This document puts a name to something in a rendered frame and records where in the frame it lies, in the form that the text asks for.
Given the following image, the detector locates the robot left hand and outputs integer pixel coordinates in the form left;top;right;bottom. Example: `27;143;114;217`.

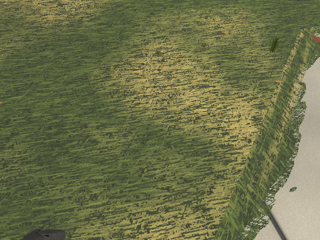
22;229;66;240

